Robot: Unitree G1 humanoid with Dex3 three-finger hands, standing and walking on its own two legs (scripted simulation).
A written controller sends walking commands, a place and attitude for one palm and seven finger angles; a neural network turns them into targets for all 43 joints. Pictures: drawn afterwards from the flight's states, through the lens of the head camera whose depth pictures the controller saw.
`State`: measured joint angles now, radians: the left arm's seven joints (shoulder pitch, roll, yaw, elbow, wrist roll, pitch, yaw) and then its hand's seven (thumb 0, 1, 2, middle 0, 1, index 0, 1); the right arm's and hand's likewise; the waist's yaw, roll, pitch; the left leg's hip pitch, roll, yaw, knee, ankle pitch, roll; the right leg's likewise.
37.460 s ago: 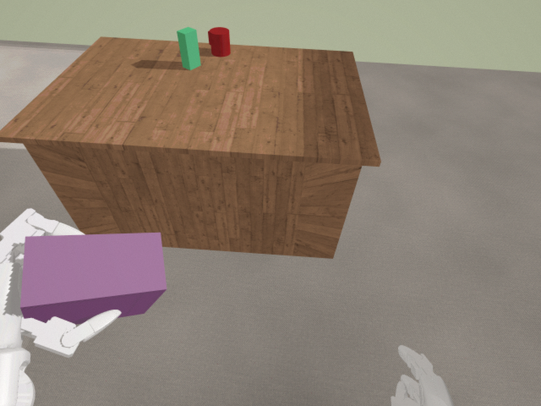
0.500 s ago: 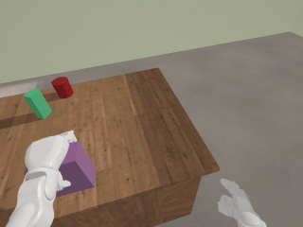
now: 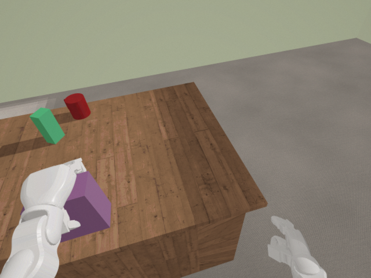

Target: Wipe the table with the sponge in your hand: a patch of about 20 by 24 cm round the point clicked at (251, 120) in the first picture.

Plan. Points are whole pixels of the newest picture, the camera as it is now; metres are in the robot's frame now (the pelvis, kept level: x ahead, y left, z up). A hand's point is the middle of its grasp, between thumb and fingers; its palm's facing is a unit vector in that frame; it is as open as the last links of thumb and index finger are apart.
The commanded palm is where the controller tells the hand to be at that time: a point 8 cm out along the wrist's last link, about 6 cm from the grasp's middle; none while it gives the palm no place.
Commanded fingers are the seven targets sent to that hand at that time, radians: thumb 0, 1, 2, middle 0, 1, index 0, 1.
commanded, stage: bring the sponge back beside the body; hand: left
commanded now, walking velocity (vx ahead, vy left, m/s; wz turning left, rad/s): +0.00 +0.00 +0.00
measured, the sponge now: (76, 213) +0.21 +0.29 +0.04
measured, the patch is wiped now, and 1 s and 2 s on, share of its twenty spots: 1.00 1.00 1.00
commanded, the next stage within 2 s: step back with the hand held close in 0.90 s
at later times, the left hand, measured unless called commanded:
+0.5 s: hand (58, 203) +0.19 +0.29 +0.10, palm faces +0.07 -0.13 -0.99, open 10.7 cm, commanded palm +0.16 +0.28 +0.18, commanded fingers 0.00 0.10 1.30 -1.20 -1.60 -1.20 -1.60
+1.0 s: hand (59, 206) +0.19 +0.29 +0.10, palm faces +0.05 -0.13 -0.99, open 10.7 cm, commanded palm +0.16 +0.28 +0.17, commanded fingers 0.00 0.10 1.30 -1.20 -1.60 -1.20 -1.60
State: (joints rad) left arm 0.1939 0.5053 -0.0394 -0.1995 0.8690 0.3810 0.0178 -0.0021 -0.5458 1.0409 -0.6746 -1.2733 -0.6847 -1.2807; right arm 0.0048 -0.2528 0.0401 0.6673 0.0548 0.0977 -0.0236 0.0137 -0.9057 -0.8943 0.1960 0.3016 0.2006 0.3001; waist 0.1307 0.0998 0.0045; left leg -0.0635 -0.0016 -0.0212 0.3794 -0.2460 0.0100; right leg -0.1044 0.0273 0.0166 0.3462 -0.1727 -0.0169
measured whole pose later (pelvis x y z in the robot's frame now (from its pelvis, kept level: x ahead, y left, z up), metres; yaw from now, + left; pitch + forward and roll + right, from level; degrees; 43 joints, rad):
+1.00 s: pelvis +0.00 +0.00 +0.00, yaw +0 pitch -4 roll -1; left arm 0.32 0.53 -0.02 -0.39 0.85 0.42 -0.02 0.00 -0.55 1.04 -0.67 -1.27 -0.68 -1.28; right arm 0.00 -0.25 0.05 0.64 0.05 0.10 -0.02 0.01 -0.91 -0.89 0.20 0.30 0.20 0.30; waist 0.14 0.11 0.01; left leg -0.06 -0.01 -0.02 0.40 -0.26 0.01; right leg -0.10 0.03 0.02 0.36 -0.19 -0.01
